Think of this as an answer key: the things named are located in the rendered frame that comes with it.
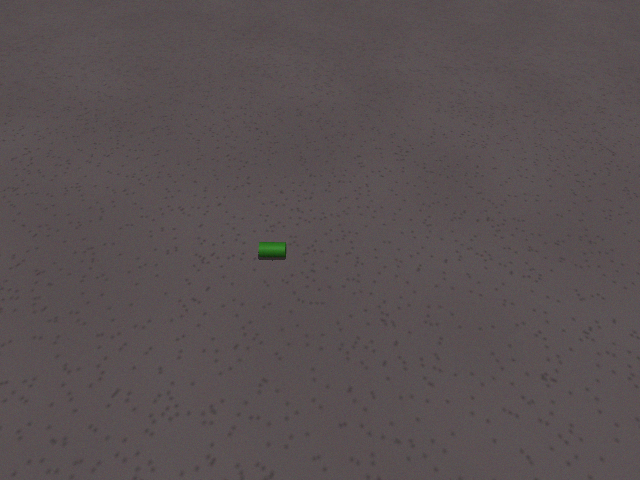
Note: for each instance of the can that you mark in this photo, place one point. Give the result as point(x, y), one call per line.
point(272, 249)

